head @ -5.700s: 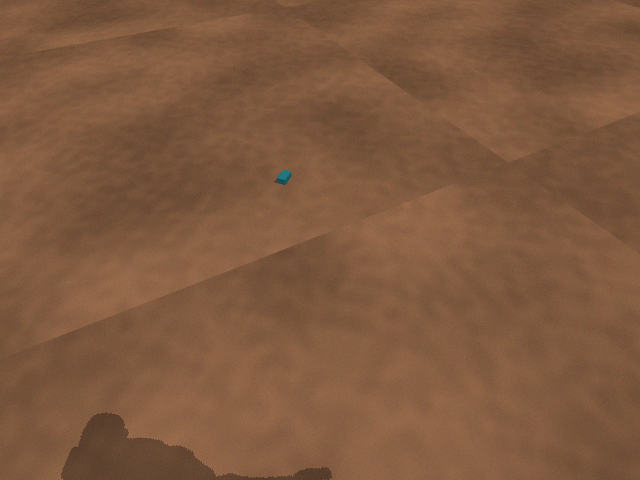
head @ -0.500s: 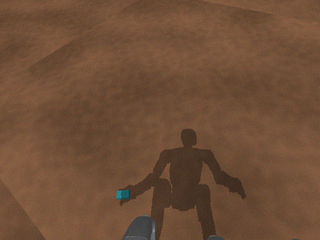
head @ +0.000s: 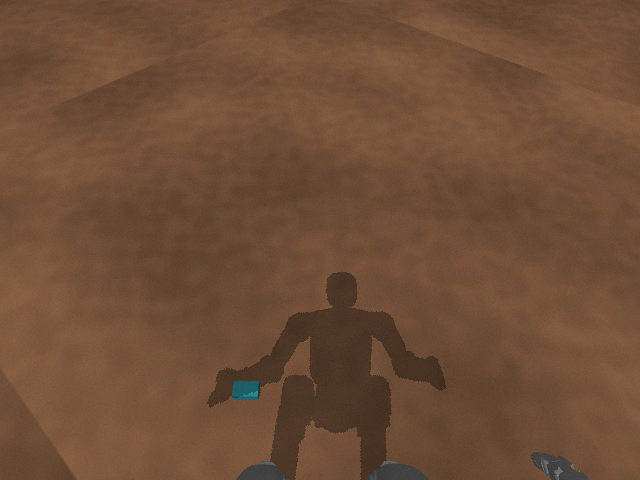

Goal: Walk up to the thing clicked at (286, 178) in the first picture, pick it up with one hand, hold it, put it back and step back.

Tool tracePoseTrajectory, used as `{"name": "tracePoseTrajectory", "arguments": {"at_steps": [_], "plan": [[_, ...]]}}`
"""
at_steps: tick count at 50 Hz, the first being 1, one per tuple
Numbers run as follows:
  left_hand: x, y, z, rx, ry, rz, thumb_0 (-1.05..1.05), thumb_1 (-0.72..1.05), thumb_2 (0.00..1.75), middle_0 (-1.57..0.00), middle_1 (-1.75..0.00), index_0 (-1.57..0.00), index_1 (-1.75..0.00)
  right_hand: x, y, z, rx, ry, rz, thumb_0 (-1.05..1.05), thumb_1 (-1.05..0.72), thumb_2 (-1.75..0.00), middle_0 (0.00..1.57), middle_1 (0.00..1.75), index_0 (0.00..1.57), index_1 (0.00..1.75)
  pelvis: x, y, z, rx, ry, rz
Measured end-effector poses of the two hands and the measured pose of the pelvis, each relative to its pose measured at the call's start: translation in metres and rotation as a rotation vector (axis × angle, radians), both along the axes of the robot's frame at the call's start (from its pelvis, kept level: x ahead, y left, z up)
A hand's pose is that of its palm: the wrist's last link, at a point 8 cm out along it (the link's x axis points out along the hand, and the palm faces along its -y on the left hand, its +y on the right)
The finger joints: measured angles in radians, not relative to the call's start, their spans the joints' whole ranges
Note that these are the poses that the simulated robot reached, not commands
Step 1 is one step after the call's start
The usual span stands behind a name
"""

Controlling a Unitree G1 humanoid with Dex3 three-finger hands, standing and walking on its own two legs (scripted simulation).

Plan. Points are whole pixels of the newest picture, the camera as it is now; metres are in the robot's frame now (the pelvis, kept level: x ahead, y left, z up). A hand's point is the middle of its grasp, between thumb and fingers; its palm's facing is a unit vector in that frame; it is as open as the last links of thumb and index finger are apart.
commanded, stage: walk up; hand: left
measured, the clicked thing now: (246, 390) +0.45 +0.23 -0.72
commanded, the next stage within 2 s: stand in 1.40 s
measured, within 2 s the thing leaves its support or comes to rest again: neither
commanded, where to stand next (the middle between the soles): +0.05 +0.00 m, yaw +0 degrees
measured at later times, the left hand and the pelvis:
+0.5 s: hand out of the picture +0.07 +0.26 -0.13, palm faces -0.01 -0.93 -0.36, open 7.4 cm; pelvis -0.01 -0.01 +0.03, yaw +2 degrees
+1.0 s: hand out of the picture +0.10 +0.26 -0.11, palm faces +0.04 -0.95 -0.30, open 7.4 cm; pelvis +0.00 +0.00 +0.04, yaw +2 degrees
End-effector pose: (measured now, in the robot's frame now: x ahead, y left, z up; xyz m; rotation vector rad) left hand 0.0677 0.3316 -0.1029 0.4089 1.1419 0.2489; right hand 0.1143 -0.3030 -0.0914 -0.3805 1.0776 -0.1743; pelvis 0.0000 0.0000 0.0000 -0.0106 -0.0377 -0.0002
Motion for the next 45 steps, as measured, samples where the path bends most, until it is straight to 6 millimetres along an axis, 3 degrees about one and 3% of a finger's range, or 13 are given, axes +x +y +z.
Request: {"name": "tracePoseTrajectory", "arguments": {"at_steps": [6,11,17,26,35,45], "plan": [[0.004,-0.017,-0.004,-0.061,-0.006,-0.011,0.01,0.9,0.9,-0.2,-0.3,-0.21,-0.3,-0.018,-0.002,-0.002,-0.019,0.039,-0.033,0.01,-0.9,-0.9,0.2,0.3,0.2,0.3,-0.005,0.003,0.003,-0.009,-0.013,0.011],[0.012,-0.018,-0.003,-0.09,0.002,-0.013,0.01,0.9,0.9,-0.21,-0.3,-0.21,-0.3,-0.041,-0.004,0.001,-0.035,0.067,-0.042,0.01,-0.9,-0.9,0.2,0.3,0.2,0.3,-0.008,0.009,0.007,0.003,-0.011,0.009],[0.007,-0.014,0.003,-0.069,0.009,0.01,0.01,0.9,0.9,-0.2,-0.3,-0.21,-0.3,-0.056,-0.015,0.004,-0.047,0.127,-0.043,0.01,-0.9,-0.9,0.2,0.3,0.2,0.3,-0.012,-0.003,0.012,-0.012,-0.004,0.013],[-0.005,-0.031,0.017,-0.085,0.065,0.037,0.01,0.91,0.9,-0.2,-0.3,-0.2,-0.3,-0.044,-0.02,0.006,-0.013,0.134,-0.032,0.01,-0.9,-0.9,0.2,0.3,0.2,0.3,-0.006,-0.009,0.027,0.008,0.004,0.029],[0.015,-0.039,0.026,-0.11,0.02,0.044,0.01,0.91,0.9,-0.2,-0.3,-0.21,-0.3,-0.02,-0.008,0.012,0.017,0.096,-0.012,0.01,-0.9,-0.9,0.2,0.3,0.2,0.3,-0.003,-0.01,0.035,0.011,0.0,0.038],[0.03,-0.036,0.028,-0.14,-0.008,0.05,0.01,0.91,0.9,-0.2,-0.3,-0.2,-0.3,-0.016,0.001,0.024,0.006,0.101,-0.003,0.01,-0.9,-0.9,0.2,0.3,0.2,0.3,0.0,-0.004,0.043,0.003,0.006,0.042]]}}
